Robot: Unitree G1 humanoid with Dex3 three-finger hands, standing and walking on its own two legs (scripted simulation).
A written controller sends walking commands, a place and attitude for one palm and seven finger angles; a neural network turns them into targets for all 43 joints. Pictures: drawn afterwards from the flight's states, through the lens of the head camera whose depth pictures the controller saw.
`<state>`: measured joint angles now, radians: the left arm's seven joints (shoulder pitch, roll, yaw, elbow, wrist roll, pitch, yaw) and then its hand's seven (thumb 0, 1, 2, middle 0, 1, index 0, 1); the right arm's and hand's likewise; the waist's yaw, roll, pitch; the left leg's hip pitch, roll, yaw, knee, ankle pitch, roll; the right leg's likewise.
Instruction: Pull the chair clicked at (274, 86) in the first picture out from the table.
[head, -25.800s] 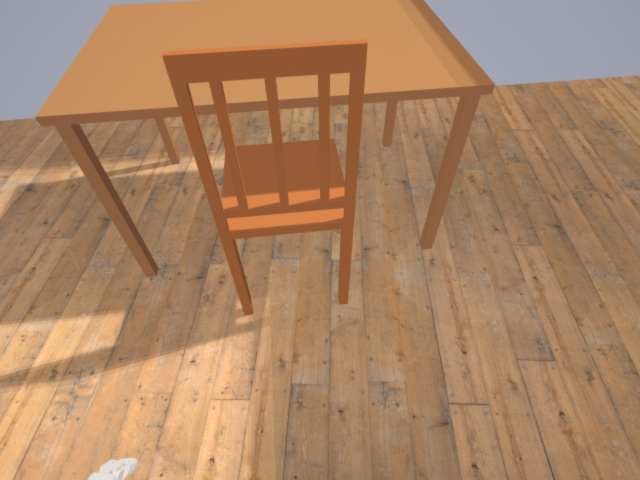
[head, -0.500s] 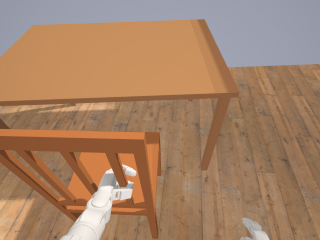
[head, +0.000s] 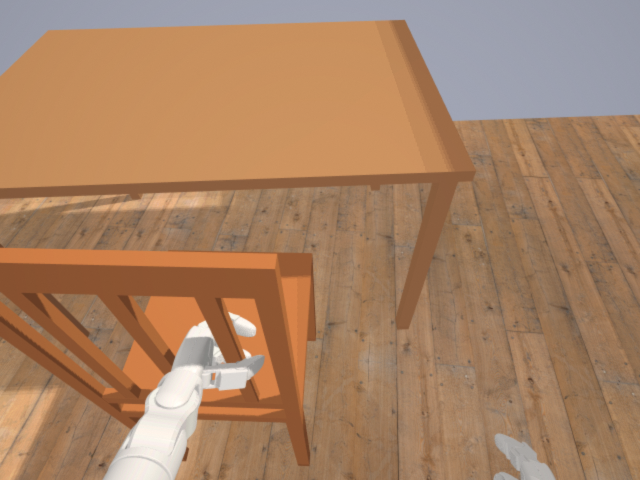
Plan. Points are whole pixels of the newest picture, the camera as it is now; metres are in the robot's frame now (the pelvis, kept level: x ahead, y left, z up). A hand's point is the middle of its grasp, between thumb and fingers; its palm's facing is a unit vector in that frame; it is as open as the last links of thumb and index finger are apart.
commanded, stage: open the thumb and straighten the fingers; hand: left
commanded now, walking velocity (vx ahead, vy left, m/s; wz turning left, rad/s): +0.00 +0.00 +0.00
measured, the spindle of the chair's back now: (160, 354) +0.31 +0.24 -0.06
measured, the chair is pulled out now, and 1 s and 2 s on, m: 0.17 0.17 0.17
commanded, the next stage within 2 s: draw the fingers out of the gap in 0.54 s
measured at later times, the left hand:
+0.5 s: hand (227, 373) +0.28 +0.14 -0.07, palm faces -0.10 -0.98 -0.18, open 16.8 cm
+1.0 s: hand (220, 420) +0.22 +0.14 -0.07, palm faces -0.09 -0.98 -0.17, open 17.5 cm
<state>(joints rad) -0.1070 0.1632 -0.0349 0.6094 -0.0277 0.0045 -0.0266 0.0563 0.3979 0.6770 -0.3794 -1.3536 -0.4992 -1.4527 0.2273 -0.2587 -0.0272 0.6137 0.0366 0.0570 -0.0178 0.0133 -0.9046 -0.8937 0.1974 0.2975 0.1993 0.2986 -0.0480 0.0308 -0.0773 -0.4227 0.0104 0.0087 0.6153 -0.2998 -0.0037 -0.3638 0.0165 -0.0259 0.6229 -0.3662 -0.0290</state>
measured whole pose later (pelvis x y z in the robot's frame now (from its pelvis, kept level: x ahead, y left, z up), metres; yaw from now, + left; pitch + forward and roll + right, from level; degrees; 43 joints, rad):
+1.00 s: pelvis -0.02 +0.01 -0.03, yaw +0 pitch +9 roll -1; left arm 0.16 0.18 -0.08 0.21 -0.02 0.19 0.00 -0.02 -0.54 0.20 -0.01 0.00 -0.01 -0.01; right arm 0.24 -0.25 0.01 0.50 0.04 0.02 -0.03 0.02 -0.91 -0.89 0.20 0.30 0.20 0.30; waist -0.04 0.04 -0.12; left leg -0.65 0.00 0.00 0.90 -0.41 0.02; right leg -0.57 0.00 -0.04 0.89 -0.47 -0.01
